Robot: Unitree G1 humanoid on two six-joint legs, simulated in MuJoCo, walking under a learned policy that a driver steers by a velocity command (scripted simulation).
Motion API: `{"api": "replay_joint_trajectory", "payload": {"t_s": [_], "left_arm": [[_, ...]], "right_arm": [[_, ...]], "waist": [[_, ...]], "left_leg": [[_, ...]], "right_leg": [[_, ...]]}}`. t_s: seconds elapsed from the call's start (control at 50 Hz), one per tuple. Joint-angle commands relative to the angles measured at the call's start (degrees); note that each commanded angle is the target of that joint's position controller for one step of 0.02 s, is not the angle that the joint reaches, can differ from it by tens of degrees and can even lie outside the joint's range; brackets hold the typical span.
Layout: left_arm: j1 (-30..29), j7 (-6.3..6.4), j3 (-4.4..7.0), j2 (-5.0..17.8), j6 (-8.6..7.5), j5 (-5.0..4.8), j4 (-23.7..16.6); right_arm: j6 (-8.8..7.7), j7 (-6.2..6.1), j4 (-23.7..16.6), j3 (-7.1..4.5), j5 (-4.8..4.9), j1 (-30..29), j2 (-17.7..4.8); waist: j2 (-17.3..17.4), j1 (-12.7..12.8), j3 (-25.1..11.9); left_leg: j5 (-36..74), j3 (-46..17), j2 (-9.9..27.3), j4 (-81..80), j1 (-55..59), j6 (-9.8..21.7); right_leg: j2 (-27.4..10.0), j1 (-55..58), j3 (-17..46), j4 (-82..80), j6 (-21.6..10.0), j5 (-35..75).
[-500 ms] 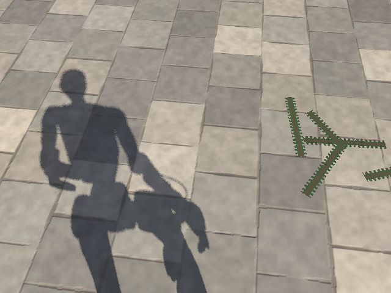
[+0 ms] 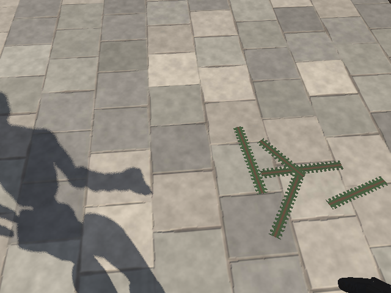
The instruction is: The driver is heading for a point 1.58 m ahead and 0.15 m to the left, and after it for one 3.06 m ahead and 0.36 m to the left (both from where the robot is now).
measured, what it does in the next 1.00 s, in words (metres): steps on the spot: right foot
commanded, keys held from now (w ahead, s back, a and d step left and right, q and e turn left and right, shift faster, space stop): no key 1.00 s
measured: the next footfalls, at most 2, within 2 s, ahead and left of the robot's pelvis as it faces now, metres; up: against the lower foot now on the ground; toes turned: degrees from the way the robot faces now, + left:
right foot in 0.26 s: +0.08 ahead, -0.14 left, +0.00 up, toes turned -1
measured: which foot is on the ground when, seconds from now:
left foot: down 0.00-1.00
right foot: up 0.00-0.24, down 0.26-1.00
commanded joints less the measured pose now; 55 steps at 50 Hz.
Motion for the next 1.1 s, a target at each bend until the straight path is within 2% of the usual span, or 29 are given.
{"api": "replay_joint_trajectory", "payload": {"t_s": [0.02, 0.06, 0.1, 0.14, 0.18, 0.22, 0.24, 0.26, 0.28, 0.3, 0.32, 0.34, 0.36, 0.38, 0.4, 0.44, 0.54, 0.74, 1.1], "left_arm": [[2.76, 0.76, 2.01, 8.32, 2.04, 0.3, -2.89], [2.98, 0.58, 1.16, 4.71, 2.82, 0.35, -3.36], [3.93, 0.51, 0.21, 1.84, 2.31, 0.64, -2.95], [2.21, 0.33, -0.31, 1.39, 1.86, 0.98, -3.06], [1.3, 0.06, -0.13, 2.58, 1.83, 0.84, -2.94], [2.02, -0.4, -0.04, 2.5, 1.87, 0.99, -2.11], [1.7, -0.6, 0.01, 2.56, 1.91, 1.33, -2.0], [0.88, -0.59, 0.04, 3.63, 1.86, 2.16, -2.87], [0.65, -0.27, 0.37, 6.58, 1.86, 2.84, -3.91], [-1.67, -0.61, 0.28, 6.43, 1.66, 2.73, -2.53], [-4.56, -1.05, -0.67, 2.63, 0.95, 2.72, -3.91], [-4.42, -1.19, -1.03, 1.5, 0.34, 3.09, -3.16], [-4.14, -1.23, -0.84, 2.4, -0.16, 2.98, -2.85], [-3.61, -1.28, -0.8, 2.58, -0.64, 2.61, -2.57], [-2.55, -1.11, -0.9, 2.58, -0.9, 2.31, -2.23], [-0.92, -0.85, -0.86, 2.61, -1.12, 1.81, -1.48], [-0.08, -0.65, -0.92, 1.86, -1.1, 1.6, -0.7], [1.15, -0.59, -0.77, 0.9, -1.05, 1.31, 2.56], [3.38, 0.08, -1.28, 0.09, -1.13, 1.19, 10.65]], "right_arm": [[1.63, -0.19, -3.47, -0.82, 0.31, 3.18, -5.14], [2.47, -0.14, -2.74, -0.85, -0.43, 1.02, -6.23], [2.61, -0.07, -2.03, -0.97, -0.31, 0.8, -6.29], [2.75, -0.19, -1.3, -1.32, 0.24, 1.94, -7.2], [3.14, -0.3, -0.71, -1.47, 0.7, 3.2, -8.08], [3.68, -0.33, -0.54, -1.18, 1.26, 2.46, -7.95], [3.78, -0.31, 0.0, -0.85, 1.47, 3.5, -7.2], [3.57, -0.15, 0.81, -0.32, 1.36, 5.34, -5.9], [3.21, 0.17, 0.66, 0.16, 0.46, 5.93, -4.51], [2.87, 0.26, 0.52, 0.39, 0.41, 7.33, -2.23], [2.88, 0.07, 1.11, 0.11, -0.26, 5.2, -4.28], [2.88, 0.07, 1.58, -0.08, -0.24, 4.86, -4.45], [3.07, -0.23, 2.57, -0.12, -0.1, 5.76, -4.33], [3.23, -0.36, 3.15, -0.38, -0.07, 6.71, -5.37], [3.22, -0.36, 3.58, -0.43, 0.23, 6.85, -5.41], [3.03, -0.35, 4.57, -0.37, 0.41, 7.02, -4.96], [3.03, -0.54, 6.96, -0.44, 0.71, 7.29, -4.75], [4.12, -1.55, 11.4, -0.71, 1.17, 7.09, -5.08], [5.16, -2.32, 17.67, -0.86, 1.32, 6.6, -4.05]], "waist": [[5.0, -2.79, -10.94], [7.78, -0.74, -6.84], [9.58, -0.39, -7.61], [10.38, -1.7, -9.63], [10.46, -2.34, -10.33], [9.66, -1.0, -8.74], [9.19, -0.84, -7.57], [7.33, -0.99, -6.83], [1.17, -2.3, -6.31], [-10.24, -5.71, -5.26], [-8.27, -4.41, -2.49], [-7.71, -4.37, -1.51], [-7.0, -4.52, -0.75], [-5.78, -4.27, -0.04], [-4.04, -4.14, 0.29], [-1.64, -3.59, -0.23], [0.94, -3.25, -2.16], [1.23, -3.4, -2.87], [1.15, -3.38, -0.36]], "left_leg": [[9.04, -21.14, 19.08, -8.38, 21.81, 12.17], [5.32, -13.96, 14.15, -11.94, 11.46, 10.58], [8.97, -9.58, 12.17, -12.2, 9.85, 10.74], [10.38, -9.65, 13.3, -11.68, 11.71, 11.73], [4.79, -10.87, 14.44, -11.52, 12.7, 12.02], [-5.18, -10.44, 13.61, -11.1, 9.75, 10.34], [-10.22, -10.0, 12.52, -10.92, 7.38, 8.43], [-15.49, -9.2, 11.18, -10.15, 4.4, 5.0], [-18.73, -5.33, 7.82, -4.44, 1.28, 1.43], [-15.22, 1.42, 3.03, -2.52, 7.99, -1.35], [-10.14, 0.76, 3.18, -1.43, 11.97, -2.64], [-7.41, 0.66, 3.28, -1.78, 13.29, -2.66], [-6.31, 0.51, 3.72, -1.72, 14.42, -2.47], [-5.82, -0.11, 4.13, -1.98, 14.32, -2.09], [-5.71, -0.64, 4.48, -2.43, 13.78, -1.46], [-4.93, -0.74, 4.54, -2.61, 13.25, -1.15], [-0.38, -0.92, 4.88, -1.72, 14.84, -1.3], [3.69, -1.22, 5.25, -0.47, 17.1, -0.9], [1.03, -0.76, 4.6, -2.44, 17.72, -1.05]], "right_leg": [[-6.03, -14.41, -1.23, 12.4, 3.47, 2.43], [-7.08, -7.31, -4.05, 4.45, 3.39, 5.77], [-7.28, -1.99, -6.82, -5.68, 3.37, 6.36], [-8.09, 1.42, -7.41, -13.56, 2.95, 8.97], [-8.18, 4.09, -7.74, -19.57, 2.26, 12.87], [-7.38, 9.42, -9.28, -29.31, 0.49, 20.09], [-7.04, 12.18, -9.52, -33.31, -0.81, 21.77], [-9.68, 15.0, -6.23, -36.01, -2.6, 24.09], [-16.65, 16.1, 1.34, -38.66, -5.33, 25.74], [-18.5, 4.91, 3.68, -41.44, -8.08, 14.69], [-16.18, 0.36, 2.61, -43.65, -7.02, 7.65], [-14.63, -0.67, 1.13, -43.53, -5.05, 5.09], [-13.3, -1.3, -0.17, -42.88, -3.72, 6.05], [-12.88, -1.29, -0.71, -42.18, -3.13, 7.75], [-12.24, -0.42, -1.54, -41.06, -2.7, 10.49], [-11.65, 1.79, -2.4, -39.07, -2.78, 14.63], [-10.8, 4.22, -3.58, -36.94, -3.07, 21.78], [-9.63, 5.78, -5.34, -36.17, -2.61, 27.95], [-8.92, 5.88, -6.69, -38.73, -1.95, 24.54]]}}
Keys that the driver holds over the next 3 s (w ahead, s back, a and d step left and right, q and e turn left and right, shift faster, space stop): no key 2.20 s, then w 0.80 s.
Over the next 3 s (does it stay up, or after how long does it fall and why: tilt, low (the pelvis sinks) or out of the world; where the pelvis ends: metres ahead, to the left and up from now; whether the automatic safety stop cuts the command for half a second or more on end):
stays up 0.39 -0.05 -0.01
